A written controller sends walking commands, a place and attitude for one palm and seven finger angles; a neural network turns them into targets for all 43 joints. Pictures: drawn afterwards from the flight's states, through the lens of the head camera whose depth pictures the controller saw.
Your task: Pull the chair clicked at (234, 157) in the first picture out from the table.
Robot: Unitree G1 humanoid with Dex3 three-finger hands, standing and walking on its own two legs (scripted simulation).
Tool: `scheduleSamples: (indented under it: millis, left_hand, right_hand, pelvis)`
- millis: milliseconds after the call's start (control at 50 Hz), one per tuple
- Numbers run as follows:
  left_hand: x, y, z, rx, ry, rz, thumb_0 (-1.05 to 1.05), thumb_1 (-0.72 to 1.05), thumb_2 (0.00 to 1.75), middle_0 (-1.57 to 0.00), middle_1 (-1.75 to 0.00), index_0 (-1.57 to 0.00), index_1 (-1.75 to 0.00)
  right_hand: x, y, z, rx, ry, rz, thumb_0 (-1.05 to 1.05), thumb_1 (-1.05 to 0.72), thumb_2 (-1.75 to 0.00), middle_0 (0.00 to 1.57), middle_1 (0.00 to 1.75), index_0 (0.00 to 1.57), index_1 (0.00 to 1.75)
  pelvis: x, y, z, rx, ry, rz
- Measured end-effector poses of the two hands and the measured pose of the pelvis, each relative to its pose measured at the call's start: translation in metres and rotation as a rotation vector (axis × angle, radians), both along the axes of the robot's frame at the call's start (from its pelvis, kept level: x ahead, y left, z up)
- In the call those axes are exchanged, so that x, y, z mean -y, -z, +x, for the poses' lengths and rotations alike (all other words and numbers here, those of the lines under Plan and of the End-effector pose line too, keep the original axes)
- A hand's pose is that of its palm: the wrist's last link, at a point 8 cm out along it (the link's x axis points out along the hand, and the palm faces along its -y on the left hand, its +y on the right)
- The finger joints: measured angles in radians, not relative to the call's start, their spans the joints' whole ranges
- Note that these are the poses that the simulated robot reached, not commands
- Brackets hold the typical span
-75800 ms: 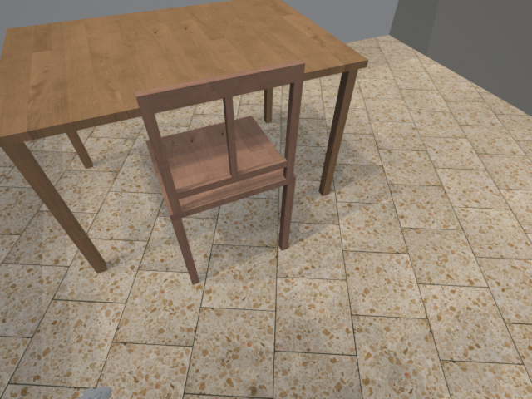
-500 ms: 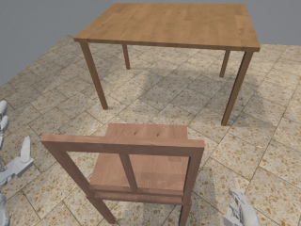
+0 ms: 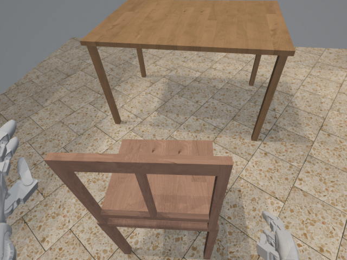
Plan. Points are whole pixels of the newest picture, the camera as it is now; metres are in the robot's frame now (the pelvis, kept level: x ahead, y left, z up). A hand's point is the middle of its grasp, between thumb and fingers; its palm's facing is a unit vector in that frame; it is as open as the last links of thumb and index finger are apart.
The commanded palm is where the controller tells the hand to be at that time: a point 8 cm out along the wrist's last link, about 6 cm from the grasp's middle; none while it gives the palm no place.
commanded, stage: step back with the hand held close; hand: left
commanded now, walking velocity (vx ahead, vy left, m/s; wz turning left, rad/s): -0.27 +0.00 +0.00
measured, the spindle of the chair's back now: (147, 195) +0.30 +0.13 -0.09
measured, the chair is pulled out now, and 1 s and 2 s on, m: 0.66 0.66 0.66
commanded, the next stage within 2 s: none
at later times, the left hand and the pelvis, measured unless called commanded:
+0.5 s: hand (20, 209) +0.15 +0.26 +0.16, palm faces +0.44 -0.73 -0.52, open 7.4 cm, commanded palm +0.09 +0.30 +0.18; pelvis -0.05 +0.00 -0.01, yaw +0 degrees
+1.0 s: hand (12, 221) +0.13 +0.26 +0.16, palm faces +0.45 -0.74 -0.50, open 7.4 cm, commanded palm +0.07 +0.30 +0.18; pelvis -0.07 +0.00 -0.01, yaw +0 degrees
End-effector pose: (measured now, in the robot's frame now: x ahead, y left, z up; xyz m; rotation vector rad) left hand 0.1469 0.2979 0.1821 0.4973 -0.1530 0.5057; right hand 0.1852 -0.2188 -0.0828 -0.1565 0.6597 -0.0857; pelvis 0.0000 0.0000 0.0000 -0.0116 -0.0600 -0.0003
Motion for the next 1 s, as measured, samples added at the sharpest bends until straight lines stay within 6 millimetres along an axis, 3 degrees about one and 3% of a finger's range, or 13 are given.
scheduleSamples:
  millis: [100,200,400,680,1000]
  left_hand:
    - [0.001,-0.012,0.004,0.008,0.050,0.072,0.01,0.89,0.90,-0.21,-0.30,-0.21,-0.30]
    - [0.006,-0.001,0.002,-0.087,0.085,0.082,0.01,0.89,0.90,-0.21,-0.30,-0.21,-0.30]
    - [0.005,-0.002,-0.028,-0.082,0.070,0.117,0.01,0.88,0.90,-0.21,-0.30,-0.22,-0.30]
    - [0.001,0.004,-0.058,-0.013,0.047,0.086,0.01,0.88,0.90,-0.21,-0.30,-0.21,-0.30]
    - [0.001,0.000,-0.062,0.020,0.074,0.126,0.01,0.88,0.90,-0.21,-0.30,-0.21,-0.30]
  right_hand:
    - [0.001,0.001,-0.009,-0.023,0.016,-0.003,0.01,-0.90,-0.90,0.20,0.30,0.20,0.30]
    - [0.006,0.007,-0.023,-0.061,0.069,0.006,0.01,-0.90,-0.90,0.20,0.30,0.20,0.30]
    - [0.013,0.015,-0.057,-0.118,0.100,-0.014,0.02,-0.90,-0.90,0.20,0.30,0.20,0.30]
    - [0.019,0.008,-0.093,-0.091,0.092,-0.060,0.01,-0.90,-0.90,0.20,0.30,0.20,0.30]
    - [0.018,0.012,-0.103,-0.113,0.073,-0.071,0.01,-0.90,-0.90,0.20,0.30,0.20,0.30]
  pelvis:
    - [-0.002,0.000,-0.007,-0.023,0.009,0.006]
    - [-0.005,0.000,-0.014,-0.043,0.014,0.012]
    - [-0.001,0.004,-0.036,-0.054,0.008,0.019]
    - [0.000,0.007,-0.064,-0.064,0.007,0.012]
    - [0.000,0.010,-0.071,-0.089,0.002,0.008]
